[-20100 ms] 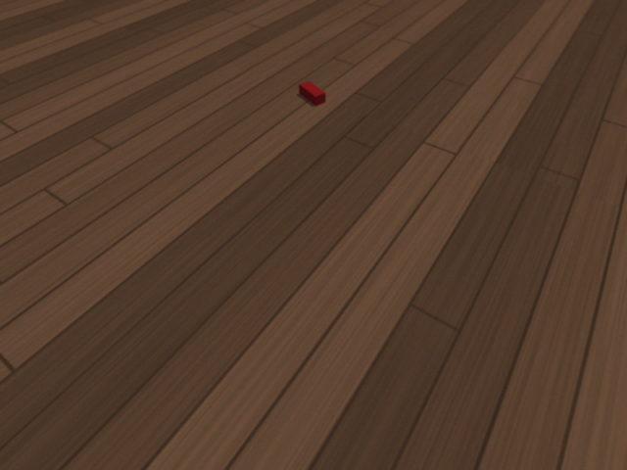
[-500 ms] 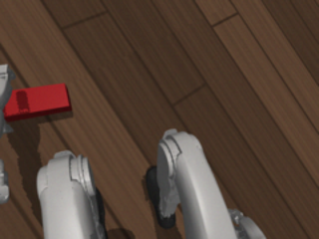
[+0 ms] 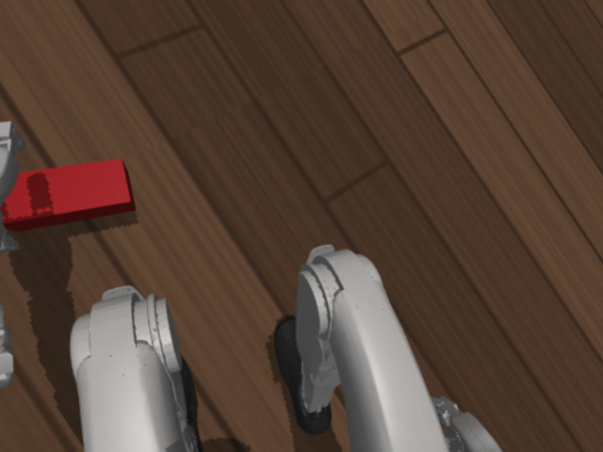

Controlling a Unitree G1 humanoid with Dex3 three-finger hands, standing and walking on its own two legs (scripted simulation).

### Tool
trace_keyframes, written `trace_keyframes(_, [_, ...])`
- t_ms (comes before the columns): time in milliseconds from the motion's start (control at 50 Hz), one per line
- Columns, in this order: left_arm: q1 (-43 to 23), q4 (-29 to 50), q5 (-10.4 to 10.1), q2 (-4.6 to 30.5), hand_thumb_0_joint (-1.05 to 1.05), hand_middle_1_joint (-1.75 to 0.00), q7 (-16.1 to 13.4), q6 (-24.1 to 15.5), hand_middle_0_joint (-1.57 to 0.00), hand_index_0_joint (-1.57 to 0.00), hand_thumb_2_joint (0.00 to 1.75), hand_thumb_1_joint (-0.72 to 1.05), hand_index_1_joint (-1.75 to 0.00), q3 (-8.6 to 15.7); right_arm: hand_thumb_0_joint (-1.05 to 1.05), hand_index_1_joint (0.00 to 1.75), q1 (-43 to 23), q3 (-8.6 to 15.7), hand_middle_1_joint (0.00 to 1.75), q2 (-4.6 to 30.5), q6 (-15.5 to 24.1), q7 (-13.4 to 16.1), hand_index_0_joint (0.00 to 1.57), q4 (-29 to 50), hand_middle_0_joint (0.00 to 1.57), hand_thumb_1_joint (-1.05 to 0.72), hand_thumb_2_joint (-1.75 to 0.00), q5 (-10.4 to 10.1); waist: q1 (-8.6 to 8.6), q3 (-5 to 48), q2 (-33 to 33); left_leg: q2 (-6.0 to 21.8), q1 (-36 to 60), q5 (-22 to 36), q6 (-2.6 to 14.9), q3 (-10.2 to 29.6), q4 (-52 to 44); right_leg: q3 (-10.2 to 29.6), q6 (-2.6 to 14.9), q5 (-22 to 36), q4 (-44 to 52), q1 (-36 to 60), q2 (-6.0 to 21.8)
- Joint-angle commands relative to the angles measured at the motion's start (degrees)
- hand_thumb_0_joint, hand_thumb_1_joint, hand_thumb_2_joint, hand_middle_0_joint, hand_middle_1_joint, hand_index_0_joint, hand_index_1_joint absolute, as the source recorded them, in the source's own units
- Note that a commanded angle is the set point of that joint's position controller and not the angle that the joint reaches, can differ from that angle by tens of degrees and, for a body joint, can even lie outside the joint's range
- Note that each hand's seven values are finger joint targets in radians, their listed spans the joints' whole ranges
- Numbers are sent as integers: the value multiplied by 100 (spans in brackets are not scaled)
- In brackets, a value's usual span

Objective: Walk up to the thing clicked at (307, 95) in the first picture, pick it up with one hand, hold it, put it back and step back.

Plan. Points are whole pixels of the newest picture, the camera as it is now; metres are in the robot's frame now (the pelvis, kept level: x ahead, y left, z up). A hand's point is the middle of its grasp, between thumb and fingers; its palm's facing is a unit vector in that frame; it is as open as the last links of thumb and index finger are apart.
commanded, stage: rise first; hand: left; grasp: from above
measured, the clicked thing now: (69, 195) +0.49 +0.26 -0.30
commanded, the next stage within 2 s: approach in 0.26 s
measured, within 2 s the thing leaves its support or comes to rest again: neither
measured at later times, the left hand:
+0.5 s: hand (0, 204) +0.45 +0.30 -0.17, palm faces -0.45 -0.05 -0.89, open 14.2 cm
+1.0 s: hand (40, 181) +0.48 +0.26 -0.18, palm faces -0.46 -0.08 -0.89, open 14.2 cm
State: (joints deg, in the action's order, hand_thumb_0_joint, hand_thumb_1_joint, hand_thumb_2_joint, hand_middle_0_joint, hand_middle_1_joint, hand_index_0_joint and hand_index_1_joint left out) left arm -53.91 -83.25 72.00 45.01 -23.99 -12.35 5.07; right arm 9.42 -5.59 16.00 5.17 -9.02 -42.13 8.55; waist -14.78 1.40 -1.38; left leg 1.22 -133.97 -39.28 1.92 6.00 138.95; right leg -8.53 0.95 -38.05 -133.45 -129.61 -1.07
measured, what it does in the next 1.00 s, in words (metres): stands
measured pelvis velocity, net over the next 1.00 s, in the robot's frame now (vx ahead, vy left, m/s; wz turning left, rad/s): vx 0.00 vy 0.00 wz -0.01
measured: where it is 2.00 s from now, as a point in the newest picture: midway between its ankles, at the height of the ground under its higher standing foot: (247, 415)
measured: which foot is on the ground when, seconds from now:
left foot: down 0.00-1.00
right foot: down 0.00-1.00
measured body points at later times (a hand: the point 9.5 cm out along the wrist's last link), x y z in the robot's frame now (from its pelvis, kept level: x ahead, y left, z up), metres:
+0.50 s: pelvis +0.00 +0.00 +0.00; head +0.24 +0.07 +0.38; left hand +0.46 +0.30 -0.12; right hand +0.05 -0.27 -0.10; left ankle +0.08 +0.12 -0.29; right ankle +0.10 -0.11 -0.29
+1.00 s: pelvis +0.00 +0.00 +0.00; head +0.25 +0.04 +0.37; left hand +0.50 +0.27 -0.13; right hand +0.01 -0.26 -0.10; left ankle +0.08 +0.12 -0.29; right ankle +0.10 -0.11 -0.29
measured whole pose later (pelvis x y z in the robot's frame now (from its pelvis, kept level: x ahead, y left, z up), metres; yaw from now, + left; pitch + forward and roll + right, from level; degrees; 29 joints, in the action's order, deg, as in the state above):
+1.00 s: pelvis +0.00 +0.00 +0.00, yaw -1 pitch +33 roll -8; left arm -59.3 -90.7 68.6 43.1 -25.6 -4.1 7.0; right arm 10.9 -8.3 17.2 5.8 -11.1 -40.4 8.3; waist -19.0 -0.7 1.0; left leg 2.5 -134.0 -39.1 1.8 6.1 139.0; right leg -8.5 1.1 -36.5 -133.4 -131.1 -2.3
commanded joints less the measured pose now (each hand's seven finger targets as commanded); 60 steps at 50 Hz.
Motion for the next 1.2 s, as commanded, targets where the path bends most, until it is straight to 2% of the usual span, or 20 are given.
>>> trace_keyframes(0, [-1566,993,-106,1431,0,-101,-210,34,-8,-7,103,-57,-102,227,0,30,1221,517,30,1476,8,84,20,13,20,-91,-90,-47,111,4016,1999,-105,3162,1054,-20,-218,-1499,-97,152,1276,1337,1927,-218])
trace_keyframes(60, [-1625,920,-147,1371,0,-100,-189,46,-8,-6,104,-58,-101,189,0,30,1232,509,30,1466,4,81,20,4,20,-91,-90,-45,5,3813,1821,-95,2933,1021,26,-263,-1410,-68,116,1290,1415,1976,-221])
trace_keyframes(200, [-1326,550,-173,1175,0,-100,-121,-7,-8,-7,103,-57,-101,123,0,30,1165,498,30,1476,8,65,20,31,20,-90,-90,-60,43,3661,1640,-113,2849,806,8,-153,-1545,-133,143,1024,1369,1828,-214])
trace_keyframes(300, [-1486,825,-95,1367,0,-99,-131,-46,-9,-7,103,-57,-101,165,0,30,1159,507,30,1465,8,65,20,31,20,-91,-90,-65,147,3858,1909,-124,3081,926,-15,-206,-1545,-85,164,1130,1348,1863,-204])
trace_keyframes(360, [-1694,1029,-112,1403,0,-102,-194,-89,-7,-5,105,-60,-104,222,0,30,1234,506,30,1463,31,59,20,6,20,-90,-90,-35,26,3753,1819,-115,2961,910,12,-252,-1471,-73,139,1132,1408,1894,-212])
trace_keyframes(480, [-2265,593,-164,516,0,-103,-252,-35,-6,-5,103,-58,-104,-458,0,30,1249,483,30,1423,84,93,20,-111,20,-90,-90,-14,-331,3651,1685,-99,2798,622,15,-180,-1467,-128,147,909,1518,1637,-265])
trace_keyframes(560, [-2924,451,-55,421,0,-105,-373,45,-6,-6,102,-57,-105,-620,0,30,1394,420,30,1493,162,115,20,-178,20,-90,-90,58,-557,3602,1790,-90,2945,671,-16,-131,-1419,-199,140,976,1457,1539,-265])
trace_keyframes(580, [-2925,412,-29,415,0,-104,-428,88,-6,-6,104,-58,-105,-633,0,30,1363,405,30,1513,167,122,20,-180,20,-90,-90,58,-501,3644,1916,-83,3045,739,-40,-125,-1452,-214,146,1032,1424,1517,-257])
trace_keyframes(680, [-2871,-30,161,934,0,-102,-717,422,-7,-6,104,-58,-103,-236,0,30,1350,317,30,1594,232,36,20,-53,20,-90,-90,133,-368,3778,2209,-79,3148,932,-61,-171,-1460,-205,153,1268,1243,1594,-230])
trace_keyframes(700, [-2669,22,183,1043,0,-101,-755,513,-7,-5,106,-60,-103,-142,0,30,1319,301,30,1595,217,17,20,-3,20,-90,-90,93,-238,3898,2370,-88,3227,1035,-75,-196,-1544,-183,178,1331,1247,1678,-234])
trace_keyframes(760, [-2418,34,125,1070,0,-101,-807,776,-7,-5,105,-60,-103,4,0,30,1232,242,30,1556,176,-64,20,177,20,-90,-90,43,-147,4103,2364,-101,3088,1235,-4,-314,-1502,-114,163,1546,1323,2011,-270])
trace_keyframes(800, [-2198,3,3,1174,0,-103,-788,918,-7,-5,108,-59,-105,62,0,30,1162,217,30,1532,118,-98,20,253,20,-90,-90,-17,-87,4251,2070,-97,2749,1309,85,-395,-1378,-33,111,1704,1386,2391,-333])
trace_keyframes(900, [-1711,-392,-405,1136,0,-102,-390,1044,-6,-5,102,-59,-103,-12,0,30,1157,163,30,1486,110,-132,20,276,20,-90,-89,-78,-256,3520,1087,-102,1784,975,238,-344,-1167,93,-4,1403,1465,2609,-347])
trace_keyframes(920, [-1727,-225,-479,1580,0,-103,-317,984,-6,-5,102,-58,-103,324,0,30,1201,241,30,1612,129,-108,20,273,20,-90,-89,-80,-257,3490,906,-95,1660,871,269,-317,-1104,116,-27,1278,1486,2631,-325])
trace_keyframes(960, [-1588,-290,-558,1705,0,-104,-105,818,-6,-5,101,-58,-104,572,0,30,1333,284,30,1643,125,-95,20,267,20,-90,-90,-25,-317,3206,761,-119,1400,638,244,-298,-1065,136,7,890,1499,2626,-281])
trace_keyframes(1060, [-2499,1236,-573,1192,0,-106,261,62,-6,-6,100,-58,-106,111,0,30,1421,444,30,1607,120,-12,20,165,20,-91,-90,47,-462,3734,1768,-99,2409,532,6,-177,-1105,40,173,591,1494,2313,-307])
trace_keyframes(1080, [-2628,1610,-542,1015,0,-105,284,-80,-6,-5,101,-59,-105,-128,0,30,1381,475,30,1617,130,29,20,191,20,-91,-90,53,-442,3806,1868,-93,2585,461,-24,-179,-1113,-32,190,535,1569,2174,-297])
trace_keyframes(1100, [-2385,2008,-458,1271,0,-105,255,-183,-6,-5,101,-59,-105,-55,0,30,1511,496,30,1544,121,47,20,91,20,-91,-90,68,-366,4173,2159,-65,3033,742,-78,-180,-1182,-76,166,862,1464,2357,-298])
trace_keyframes(1140, [-2361,2436,-433,1034,0,-105,174,-223,-7,-6,105,-58,-105,-253,0,30,1465,617,30,1583,112,65,20,83,20,-91,-90,41,-249,4501,2540,-49,3539,871,-151,-137,-1291,-130,216,1029,1318,2059,-256])
trace_keyframes(1180, [-2182,2096,-337,848,0,-99,-17,-95,-6,-5,103,-60,-100,-295,0,30,1379,665,30,1588,68,82,20,101,20,-90,-90,1,-180,4566,2631,-37,3745,987,-165,-83,-1449,-163,218,1154,1263,1819,-234])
